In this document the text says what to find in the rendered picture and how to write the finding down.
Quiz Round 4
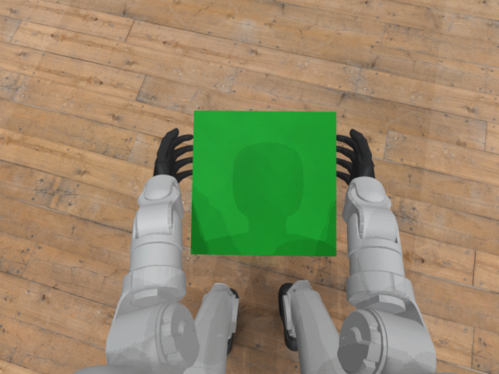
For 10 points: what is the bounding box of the robot right foot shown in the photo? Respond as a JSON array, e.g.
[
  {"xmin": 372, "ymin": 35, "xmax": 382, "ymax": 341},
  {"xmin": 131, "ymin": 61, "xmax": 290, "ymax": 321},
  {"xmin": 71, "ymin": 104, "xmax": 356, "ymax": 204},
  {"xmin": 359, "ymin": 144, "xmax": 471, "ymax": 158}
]
[{"xmin": 278, "ymin": 283, "xmax": 298, "ymax": 351}]

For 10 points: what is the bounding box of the robot left hand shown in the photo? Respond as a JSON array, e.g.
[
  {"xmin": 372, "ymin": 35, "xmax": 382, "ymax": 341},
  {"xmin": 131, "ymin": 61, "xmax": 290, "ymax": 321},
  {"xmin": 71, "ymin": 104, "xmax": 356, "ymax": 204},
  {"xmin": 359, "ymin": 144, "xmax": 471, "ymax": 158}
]
[{"xmin": 153, "ymin": 128, "xmax": 193, "ymax": 183}]

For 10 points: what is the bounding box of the carton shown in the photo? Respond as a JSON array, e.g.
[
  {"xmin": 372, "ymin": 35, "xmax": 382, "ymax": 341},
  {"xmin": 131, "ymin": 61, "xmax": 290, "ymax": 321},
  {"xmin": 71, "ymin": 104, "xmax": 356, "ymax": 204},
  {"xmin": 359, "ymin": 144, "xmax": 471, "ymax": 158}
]
[{"xmin": 191, "ymin": 111, "xmax": 336, "ymax": 256}]

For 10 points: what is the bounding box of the robot left upper arm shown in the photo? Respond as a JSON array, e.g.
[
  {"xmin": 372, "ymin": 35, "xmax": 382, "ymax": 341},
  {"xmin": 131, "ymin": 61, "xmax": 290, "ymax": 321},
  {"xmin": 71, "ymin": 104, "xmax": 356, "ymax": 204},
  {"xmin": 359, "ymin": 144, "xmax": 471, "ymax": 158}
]
[{"xmin": 73, "ymin": 301, "xmax": 200, "ymax": 374}]

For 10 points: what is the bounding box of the robot right hand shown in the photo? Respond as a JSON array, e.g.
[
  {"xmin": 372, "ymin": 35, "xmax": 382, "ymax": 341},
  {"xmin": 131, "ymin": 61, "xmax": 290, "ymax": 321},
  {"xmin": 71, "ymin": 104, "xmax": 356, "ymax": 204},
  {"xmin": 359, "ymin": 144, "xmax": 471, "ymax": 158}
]
[{"xmin": 336, "ymin": 129, "xmax": 375, "ymax": 185}]

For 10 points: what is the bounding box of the left robot forearm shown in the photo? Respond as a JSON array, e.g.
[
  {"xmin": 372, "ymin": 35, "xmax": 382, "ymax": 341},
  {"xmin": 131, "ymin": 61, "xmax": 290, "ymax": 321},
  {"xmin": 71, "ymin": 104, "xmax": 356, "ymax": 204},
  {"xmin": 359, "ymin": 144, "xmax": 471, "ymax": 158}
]
[{"xmin": 105, "ymin": 175, "xmax": 186, "ymax": 364}]

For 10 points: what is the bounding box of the robot left thigh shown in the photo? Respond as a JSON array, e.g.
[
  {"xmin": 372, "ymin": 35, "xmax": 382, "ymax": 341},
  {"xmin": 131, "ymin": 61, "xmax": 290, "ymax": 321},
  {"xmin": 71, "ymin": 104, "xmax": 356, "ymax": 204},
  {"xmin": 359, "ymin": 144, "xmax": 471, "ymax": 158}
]
[{"xmin": 183, "ymin": 291, "xmax": 239, "ymax": 374}]

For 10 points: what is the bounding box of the right robot forearm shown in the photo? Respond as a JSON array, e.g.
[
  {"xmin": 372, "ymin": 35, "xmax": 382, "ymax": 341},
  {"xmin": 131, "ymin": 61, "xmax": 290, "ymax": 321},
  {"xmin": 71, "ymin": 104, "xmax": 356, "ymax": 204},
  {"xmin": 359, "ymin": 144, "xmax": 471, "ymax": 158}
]
[{"xmin": 342, "ymin": 177, "xmax": 437, "ymax": 364}]

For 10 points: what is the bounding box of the robot right upper arm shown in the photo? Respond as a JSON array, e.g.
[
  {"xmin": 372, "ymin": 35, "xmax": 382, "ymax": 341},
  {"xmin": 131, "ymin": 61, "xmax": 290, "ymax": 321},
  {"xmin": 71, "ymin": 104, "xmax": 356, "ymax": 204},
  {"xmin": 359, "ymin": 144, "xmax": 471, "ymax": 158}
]
[{"xmin": 337, "ymin": 308, "xmax": 458, "ymax": 374}]

